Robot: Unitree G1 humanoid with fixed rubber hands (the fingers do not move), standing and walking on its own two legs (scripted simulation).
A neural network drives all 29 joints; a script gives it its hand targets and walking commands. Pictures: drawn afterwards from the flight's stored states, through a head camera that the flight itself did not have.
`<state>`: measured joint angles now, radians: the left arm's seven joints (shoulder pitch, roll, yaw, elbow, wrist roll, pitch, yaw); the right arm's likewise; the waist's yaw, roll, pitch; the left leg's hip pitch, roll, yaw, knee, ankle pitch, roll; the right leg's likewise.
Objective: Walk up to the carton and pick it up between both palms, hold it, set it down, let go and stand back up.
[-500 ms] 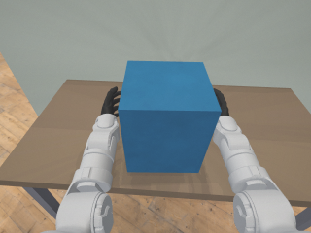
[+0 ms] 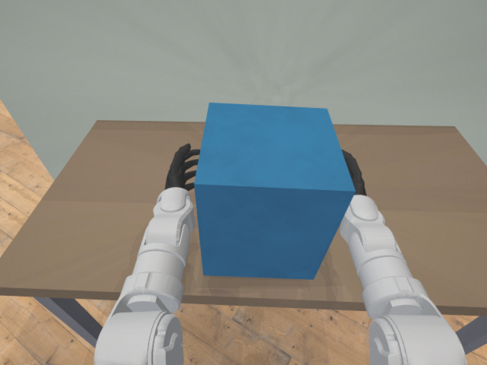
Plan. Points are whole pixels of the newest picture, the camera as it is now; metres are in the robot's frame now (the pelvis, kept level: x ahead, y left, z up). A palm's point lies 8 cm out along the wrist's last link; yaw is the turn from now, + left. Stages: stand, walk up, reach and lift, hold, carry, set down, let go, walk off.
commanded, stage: set down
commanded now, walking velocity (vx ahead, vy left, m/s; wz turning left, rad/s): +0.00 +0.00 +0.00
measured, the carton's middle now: (263, 194) +0.39 -0.07 +0.08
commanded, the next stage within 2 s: none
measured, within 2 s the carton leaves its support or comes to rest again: rests again in 0.56 s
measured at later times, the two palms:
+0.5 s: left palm (181, 200) +0.39 +0.08 +0.08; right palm (350, 207) +0.35 -0.22 +0.07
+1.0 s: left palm (182, 207) +0.39 +0.08 +0.06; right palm (347, 207) +0.35 -0.22 +0.06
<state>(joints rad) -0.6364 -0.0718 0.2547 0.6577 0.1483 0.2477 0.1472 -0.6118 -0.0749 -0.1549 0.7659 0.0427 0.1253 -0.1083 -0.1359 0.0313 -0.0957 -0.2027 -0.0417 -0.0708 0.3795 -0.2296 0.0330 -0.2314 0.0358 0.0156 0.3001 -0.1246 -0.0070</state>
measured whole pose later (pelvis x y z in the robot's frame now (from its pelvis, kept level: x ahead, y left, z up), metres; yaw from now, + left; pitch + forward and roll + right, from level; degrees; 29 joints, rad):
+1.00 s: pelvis +0.00 -0.01 +0.00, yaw -1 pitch +6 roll -1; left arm -0.63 -0.08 0.31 0.83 0.21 0.00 0.12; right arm -0.60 -0.01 -0.31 0.87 -0.14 -0.10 -0.06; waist -0.11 0.02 -0.08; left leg -0.25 -0.03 -0.05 0.36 -0.21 0.02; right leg -0.29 0.04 0.00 0.29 -0.11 -0.02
